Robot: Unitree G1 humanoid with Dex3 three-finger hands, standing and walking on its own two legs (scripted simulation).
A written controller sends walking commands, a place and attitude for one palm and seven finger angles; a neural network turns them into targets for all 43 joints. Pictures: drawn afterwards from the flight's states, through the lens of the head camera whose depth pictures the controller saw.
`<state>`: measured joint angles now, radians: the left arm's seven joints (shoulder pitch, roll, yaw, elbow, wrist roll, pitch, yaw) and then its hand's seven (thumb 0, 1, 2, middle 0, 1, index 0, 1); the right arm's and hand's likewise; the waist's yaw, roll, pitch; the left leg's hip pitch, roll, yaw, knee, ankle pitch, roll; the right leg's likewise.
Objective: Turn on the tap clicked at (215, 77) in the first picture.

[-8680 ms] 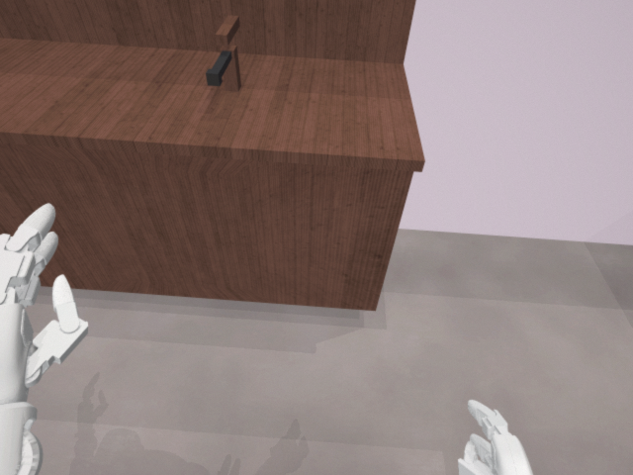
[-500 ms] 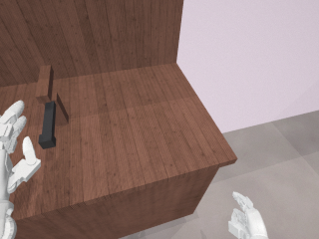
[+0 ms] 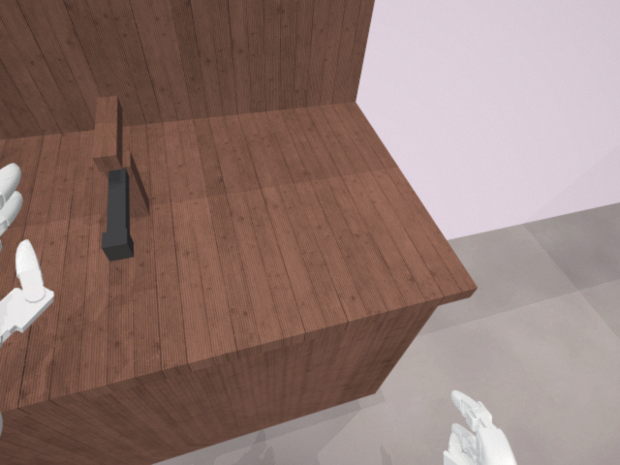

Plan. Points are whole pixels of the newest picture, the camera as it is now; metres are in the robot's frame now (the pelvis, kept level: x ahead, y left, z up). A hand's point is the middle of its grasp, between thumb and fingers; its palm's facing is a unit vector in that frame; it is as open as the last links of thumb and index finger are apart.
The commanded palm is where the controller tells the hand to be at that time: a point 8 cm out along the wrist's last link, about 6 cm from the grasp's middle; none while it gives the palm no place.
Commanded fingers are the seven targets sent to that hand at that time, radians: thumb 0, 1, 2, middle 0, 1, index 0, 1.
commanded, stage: shuffle to correct the standing spot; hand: left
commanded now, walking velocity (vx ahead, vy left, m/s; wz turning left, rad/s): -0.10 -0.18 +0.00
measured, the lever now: (118, 245) +0.33 +0.28 +0.08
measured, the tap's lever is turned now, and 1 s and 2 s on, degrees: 0 0 0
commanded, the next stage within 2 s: come to a stop and stand still in 0.32 s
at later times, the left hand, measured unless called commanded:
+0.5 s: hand (134, 303) +0.22 +0.19 +0.17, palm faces +0.31 -0.85 -0.43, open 7.4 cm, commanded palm +0.16 +0.23 +0.18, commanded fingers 0.00 0.90 0.90 -0.20 -0.30 -0.20 -0.30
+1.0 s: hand (103, 309) +0.21 +0.21 +0.17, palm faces +0.31 -0.86 -0.40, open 7.4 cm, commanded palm +0.16 +0.25 +0.18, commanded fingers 0.00 0.90 0.90 -0.20 -0.30 -0.20 -0.30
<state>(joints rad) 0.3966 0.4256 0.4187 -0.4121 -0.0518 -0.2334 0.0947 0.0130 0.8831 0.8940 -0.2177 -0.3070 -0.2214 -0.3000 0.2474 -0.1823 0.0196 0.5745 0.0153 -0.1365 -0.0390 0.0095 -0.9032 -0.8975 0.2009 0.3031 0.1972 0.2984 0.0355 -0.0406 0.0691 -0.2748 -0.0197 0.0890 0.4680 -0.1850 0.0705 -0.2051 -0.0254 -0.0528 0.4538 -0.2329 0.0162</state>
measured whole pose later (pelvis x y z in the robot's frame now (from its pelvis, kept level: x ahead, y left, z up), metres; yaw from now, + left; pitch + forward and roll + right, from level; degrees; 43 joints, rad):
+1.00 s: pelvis -0.02 -0.02 +0.00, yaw -2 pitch +0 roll -1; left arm 0.47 0.41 0.37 -0.53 -0.07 -0.21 0.10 0.01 0.89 0.89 -0.21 -0.31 -0.22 -0.30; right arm 0.17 -0.18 0.02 0.55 0.02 -0.11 -0.04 0.01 -0.90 -0.90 0.20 0.30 0.20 0.30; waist 0.02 -0.03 0.07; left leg -0.26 -0.02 0.01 0.47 -0.21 0.04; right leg -0.24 0.03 -0.03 0.41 -0.18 -0.02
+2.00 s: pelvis +0.01 -0.01 +0.00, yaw -3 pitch +0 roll -1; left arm 0.37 0.38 0.36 -0.46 -0.06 -0.25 0.08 0.01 0.89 0.90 -0.21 -0.31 -0.21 -0.30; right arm 0.13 -0.17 0.02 0.54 0.01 -0.14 -0.02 0.01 -0.90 -0.90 0.20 0.30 0.20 0.30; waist 0.03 -0.04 0.05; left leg -0.23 -0.04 0.03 0.47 -0.24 0.06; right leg -0.22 0.01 -0.01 0.43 -0.21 0.01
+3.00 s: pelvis -0.09 -0.05 -0.01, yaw +2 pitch -3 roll -1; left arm 0.30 0.33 0.35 -0.36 0.00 -0.17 0.08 0.01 0.89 0.90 -0.21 -0.31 -0.21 -0.30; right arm 0.26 -0.17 0.01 0.62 0.00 -0.15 -0.01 0.01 -0.90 -0.90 0.20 0.30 0.20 0.30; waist 0.05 -0.01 0.05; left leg -0.11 0.02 0.03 0.59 -0.42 0.01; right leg -0.30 0.04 -0.08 0.55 -0.19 -0.06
